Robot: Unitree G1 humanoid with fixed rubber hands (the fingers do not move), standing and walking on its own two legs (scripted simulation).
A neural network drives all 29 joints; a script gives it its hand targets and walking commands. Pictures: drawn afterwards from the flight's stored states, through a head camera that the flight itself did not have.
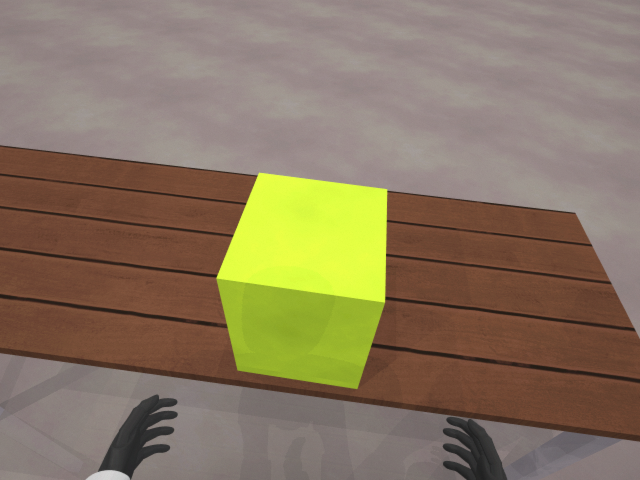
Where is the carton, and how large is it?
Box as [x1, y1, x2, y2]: [216, 173, 386, 388]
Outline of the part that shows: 259,173 216,278 237,369 357,388 384,304 386,189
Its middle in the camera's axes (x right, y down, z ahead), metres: -0.02 +0.07 +0.61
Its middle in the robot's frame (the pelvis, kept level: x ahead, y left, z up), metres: +0.41 +0.05 -0.02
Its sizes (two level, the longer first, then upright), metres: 0.210 0.200 0.250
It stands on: a table, 0.64 m high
